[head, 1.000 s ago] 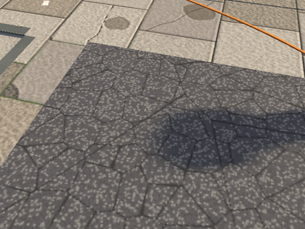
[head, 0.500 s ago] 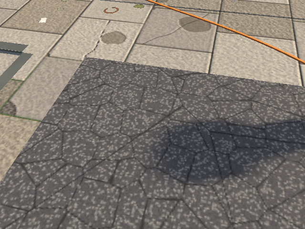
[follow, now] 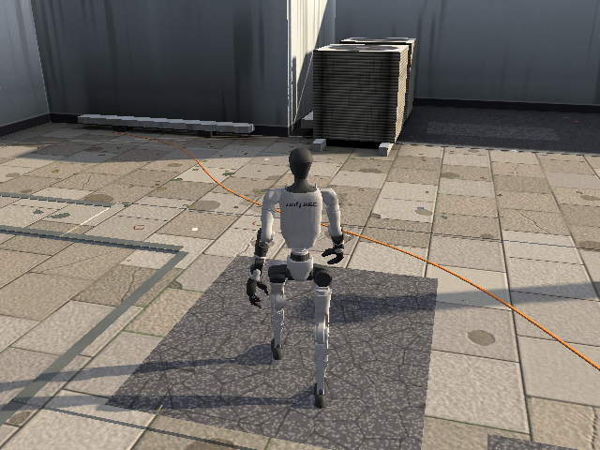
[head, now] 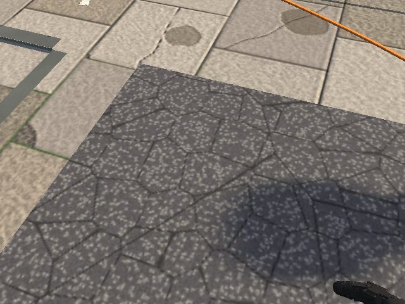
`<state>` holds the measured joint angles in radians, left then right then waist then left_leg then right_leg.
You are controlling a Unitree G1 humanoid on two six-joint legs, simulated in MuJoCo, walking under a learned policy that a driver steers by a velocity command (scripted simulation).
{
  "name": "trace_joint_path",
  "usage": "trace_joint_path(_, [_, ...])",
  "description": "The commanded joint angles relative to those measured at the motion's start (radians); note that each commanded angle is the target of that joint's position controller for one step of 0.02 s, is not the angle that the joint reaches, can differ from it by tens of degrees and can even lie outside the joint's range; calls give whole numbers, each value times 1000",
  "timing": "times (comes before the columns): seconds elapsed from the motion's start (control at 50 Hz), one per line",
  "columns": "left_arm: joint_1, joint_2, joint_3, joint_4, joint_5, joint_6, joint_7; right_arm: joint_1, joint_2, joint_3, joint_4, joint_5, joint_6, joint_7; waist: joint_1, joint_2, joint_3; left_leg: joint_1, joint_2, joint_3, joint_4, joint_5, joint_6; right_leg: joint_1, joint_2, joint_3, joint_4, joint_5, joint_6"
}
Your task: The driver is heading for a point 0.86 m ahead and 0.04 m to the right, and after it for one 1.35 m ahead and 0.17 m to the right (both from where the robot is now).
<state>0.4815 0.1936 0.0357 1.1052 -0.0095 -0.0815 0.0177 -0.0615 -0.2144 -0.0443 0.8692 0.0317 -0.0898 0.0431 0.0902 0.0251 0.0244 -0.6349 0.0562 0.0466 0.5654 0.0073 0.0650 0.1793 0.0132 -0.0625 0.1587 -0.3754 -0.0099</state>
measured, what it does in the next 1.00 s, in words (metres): walks ahead: left foot, then right foot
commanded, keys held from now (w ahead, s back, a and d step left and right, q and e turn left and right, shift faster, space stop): w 0.72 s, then no key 0.28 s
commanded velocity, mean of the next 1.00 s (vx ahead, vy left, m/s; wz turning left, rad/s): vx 0.43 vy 0.00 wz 0.00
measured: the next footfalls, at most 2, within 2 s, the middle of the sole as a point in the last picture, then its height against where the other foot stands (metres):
left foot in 0.06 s outside the picture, level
right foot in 0.62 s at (269, 279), level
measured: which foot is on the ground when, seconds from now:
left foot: up 0.00-0.04, down 0.06-0.62, up 0.64-1.00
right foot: down 0.00-0.08, up 0.10-0.60, down 0.62-1.00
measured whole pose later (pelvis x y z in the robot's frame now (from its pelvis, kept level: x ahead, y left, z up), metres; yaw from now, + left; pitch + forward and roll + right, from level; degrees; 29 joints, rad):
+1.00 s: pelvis +0.56 -0.02 +0.02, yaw +0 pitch +2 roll -2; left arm 0.28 0.22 0.05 1.01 0.01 -0.08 0.00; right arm 0.07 -0.24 -0.05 0.91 0.00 -0.06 -0.01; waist 0.05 0.05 0.02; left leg -0.58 0.08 -0.03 0.62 -0.02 0.01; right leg -0.10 0.06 -0.07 0.29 -0.21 -0.05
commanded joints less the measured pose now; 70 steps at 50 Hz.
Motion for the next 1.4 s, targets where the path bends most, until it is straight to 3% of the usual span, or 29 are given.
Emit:
trace_joint_path(0.02, [0,191,42,-33,1,6,6,12,-127,-37,-58,1,-20,8,-118,-153,18,158,-63,36,-17,-69,50,-44,-278,66,152,929,-128])
trace_joint_path(0.06, [-39,174,33,-59,12,17,3,364,-218,-82,38,-2,-12,-8,-282,-143,-193,675,-16,-41,15,-84,121,-280,-206,20,601,913,-74])
trace_joint_path(0.08, [86,36,-4,-78,9,-1,-14,513,-318,-104,70,-31,-8,-13,-228,117,-393,1085,277,-549,-60,-318,294,-690,-24,20,1047,363,-6])
trace_joint_path(0.1, [58,40,-6,-63,-12,-36,-23,508,-250,-78,79,-31,-6,-13,-228,177,-468,1096,346,-852,-271,-404,309,-811,45,192,1228,-158,-21])
trace_joint_path(0.12, [-58,123,19,-108,-41,-55,-25,400,-196,-60,69,-19,-12,-10,-208,154,-287,957,304,-706,-292,-403,242,-915,-20,198,1289,-123,-44])
trace_joint_path(0.16, [-168,147,31,-138,-32,-57,-6,227,-114,-33,39,-27,-25,-3,-134,-4,-103,601,235,-421,-339,-204,183,-853,-123,142,1186,46,-58])
trace_joint_path(0.2, [-112,107,39,-128,-16,-23,4,194,-76,-22,51,-41,-34,5,-67,38,-69,428,171,-289,-390,-154,160,-727,-171,149,1091,104,-64])
trace_joint_path(0.26, [-151,94,42,-153,-10,3,9,249,-118,-27,79,-39,-35,-11,-52,43,-11,353,156,-216,-455,-121,183,-763,-189,129,982,157,-41])
trace_joint_path(0.34, [-319,110,48,-212,5,-2,3,337,-151,-31,96,-35,-27,-42,-90,19,24,430,147,-169,-472,-58,169,-894,-188,116,731,379,-4])
trace_joint_path(0.5, [-569,94,24,-292,-12,-20,-41,485,-175,-39,141,-15,-2,-54,-169,23,71,633,179,-107,-406,-24,133,-881,-113,62,395,440,-17])
trace_joint_path(0.56, [-535,131,33,-303,-15,-29,-55,470,-195,-50,143,-13,14,-58,-125,51,42,710,215,-115,-317,142,108,-797,-83,47,349,321,-57])
trace_joint_path(0.6, [-300,201,72,-235,-10,-33,-51,426,-185,-45,128,-14,24,-58,-1,56,-100,668,149,-54,-47,450,67,-464,-15,-7,326,311,-105])
trace_joint_path(0.62, [-102,279,96,-190,2,-32,-42,430,-152,-28,104,-28,24,-57,63,-24,-254,471,90,-7,256,262,30,-140,-163,160,362,325,-170])
trace_joint_path(0.64, [-9,360,114,-160,5,-26,-45,558,-14,11,98,-30,0,-43,2,-291,-395,45,-104,-8,640,-342,-42,231,-402,653,259,132,-338])
trace_joint_path(0.66, [-15,264,84,-165,2,-25,-45,507,-92,-5,107,-8,-27,-39,29,-252,-418,-79,-93,-163,777,-564,-24,245,-407,800,148,48,-324])
trace_joint_path(0.68, [-109,214,68,-182,-3,-28,-41,405,-161,-23,73,16,-43,-36,19,-207,-267,-159,-34,-156,810,-501,-4,126,-373,641,143,83,-270])
trace_joint_path(0.72, [-257,152,47,-213,12,-30,-44,311,-157,-30,54,-1,-42,-49,-41,-68,-117,-88,56,-115,705,-343,0,-174,-303,415,91,269,-230])
trace_joint_path(0.74, [-287,130,38,-213,24,-33,-47,330,-144,-36,57,-9,-27,-53,-81,-88,-88,-12,80,-120,660,-311,-4,-271,-275,344,69,396,-217])
trace_joint_path(0.88, [-271,171,39,-172,24,-22,-16,271,-65,-22,32,-34,21,-62,-123,-93,-63,119,49,-59,245,-96,-66,-409,-187,59,64,899,-196])
trace_joint_path(0.98, [-215,181,38,-130,12,0,-7,156,-88,-20,12,-29,28,-53,-73,-111,-73,189,4,-54,34,15,-58,-319,-203,66,105,795,-180])
trace_joint_path(1.06, [-210,164,36,-110,0,17,0,225,-148,-42,42,-50,15,-50,-119,-60,-98,362,-8,-60,-160,202,2,-288,-156,85,284,641,-104])
trace_joint_path(1.08, [-158,144,30,-111,21,11,0,259,-214,-56,49,-58,14,-56,-89,15,-159,522,84,-138,-99,578,39,-363,-89,52,383,477,-59])
trace_joint_path(1.1, [-27,64,9,-75,28,7,-1,282,-196,-48,60,-60,24,-61,-42,150,-258,730,218,-264,-47,716,170,-516,-32,32,510,136,-4])
trace_joint_path(1.12, [-60,73,7,-71,19,20,3,304,-119,-30,71,-49,37,-58,-84,172,-283,704,269,-348,-94,592,229,-538,-14,46,590,-129,25])
trace_joint_path(1.16, [-185,119,19,-105,-4,61,16,242,-106,-17,67,-48,46,-55,-86,138,-204,578,249,-387,-191,188,201,-594,-38,87,647,-246,38])
trace_joint_path(1.26, [-140,80,19,-52,18,101,25,61,-120,-19,38,-41,66,-70,-4,108,-123,252,125,-219,-282,-266,72,-339,-45,49,392,113,22])
trace_joint_path(1.3, [-166,115,22,-58,35,103,19,123,-107,-17,67,-30,70,-69,-39,52,-71,229,64,-156,-270,-471,0,-335,-75,71,285,147,-10])
trace_joint_path(1.32, [-185,157,28,-62,26,102,20,144,-111,-22,68,-33,73,-70,-77,-11,-20,265,20,-113,-259,-484,-25,-442,-87,81,267,-5,-34])
trace_joint_path(1.4, [-234,122,22,-56,21,61,19,165,-92,-21,92,-35,65,-79,-96,-83,-3,438,-6,-74,-132,-174,-11,-546,-86,92,210,17,-8])
Keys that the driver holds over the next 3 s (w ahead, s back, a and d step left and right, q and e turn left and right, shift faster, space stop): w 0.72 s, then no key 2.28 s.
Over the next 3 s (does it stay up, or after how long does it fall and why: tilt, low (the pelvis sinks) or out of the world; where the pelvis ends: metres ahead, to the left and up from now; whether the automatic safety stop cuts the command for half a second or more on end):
stays up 0.66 -0.03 0.01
